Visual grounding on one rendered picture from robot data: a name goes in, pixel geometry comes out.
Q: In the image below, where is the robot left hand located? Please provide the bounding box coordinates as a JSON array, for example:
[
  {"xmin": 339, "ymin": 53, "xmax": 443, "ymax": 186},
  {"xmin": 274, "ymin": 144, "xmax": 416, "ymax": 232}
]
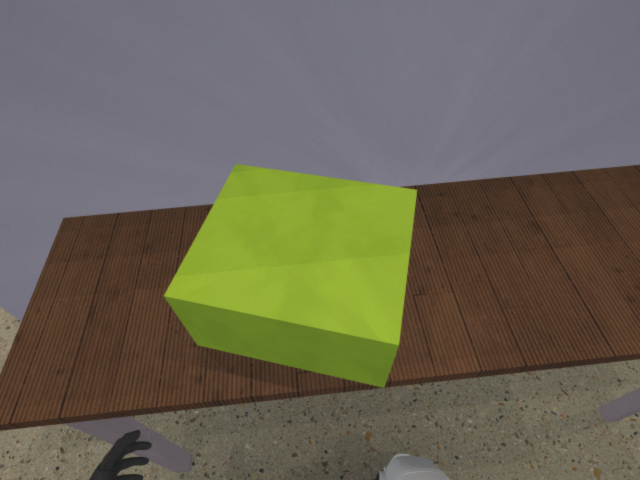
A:
[{"xmin": 89, "ymin": 430, "xmax": 152, "ymax": 480}]

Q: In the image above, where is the right robot thigh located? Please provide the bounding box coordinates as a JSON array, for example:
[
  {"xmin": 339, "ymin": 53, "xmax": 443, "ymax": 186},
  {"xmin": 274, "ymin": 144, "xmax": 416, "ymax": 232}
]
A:
[{"xmin": 379, "ymin": 456, "xmax": 450, "ymax": 480}]

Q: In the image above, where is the table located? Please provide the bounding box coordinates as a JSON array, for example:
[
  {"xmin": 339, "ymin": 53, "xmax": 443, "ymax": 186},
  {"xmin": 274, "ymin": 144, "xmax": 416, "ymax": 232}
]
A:
[{"xmin": 0, "ymin": 165, "xmax": 640, "ymax": 473}]

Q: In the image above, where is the carton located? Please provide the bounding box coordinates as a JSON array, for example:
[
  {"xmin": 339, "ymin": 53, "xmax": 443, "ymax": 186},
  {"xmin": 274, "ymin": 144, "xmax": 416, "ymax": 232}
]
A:
[{"xmin": 164, "ymin": 164, "xmax": 417, "ymax": 388}]

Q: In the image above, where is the right robot shin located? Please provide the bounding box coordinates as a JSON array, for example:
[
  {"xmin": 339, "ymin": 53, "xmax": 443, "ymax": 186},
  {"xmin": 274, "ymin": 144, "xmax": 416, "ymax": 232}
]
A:
[{"xmin": 387, "ymin": 454, "xmax": 410, "ymax": 466}]

